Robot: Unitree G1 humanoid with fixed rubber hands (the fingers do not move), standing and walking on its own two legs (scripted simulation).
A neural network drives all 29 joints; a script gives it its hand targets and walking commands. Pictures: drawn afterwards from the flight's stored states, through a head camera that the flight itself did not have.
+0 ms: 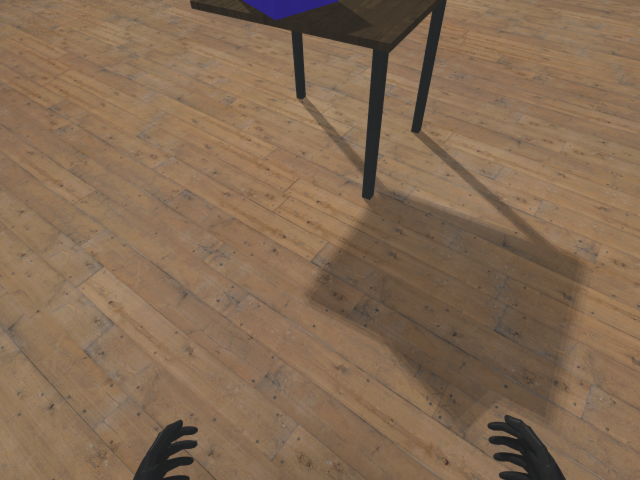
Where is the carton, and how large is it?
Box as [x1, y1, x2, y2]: [242, 0, 337, 19]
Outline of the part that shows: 242,0 274,19 337,1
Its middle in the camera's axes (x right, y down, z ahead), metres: -0.13 -0.98 +1.40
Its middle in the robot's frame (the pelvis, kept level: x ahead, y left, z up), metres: +1.72 +0.13 +0.03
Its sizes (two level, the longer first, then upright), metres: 0.311 0.270 0.172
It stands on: a table, 0.70 m high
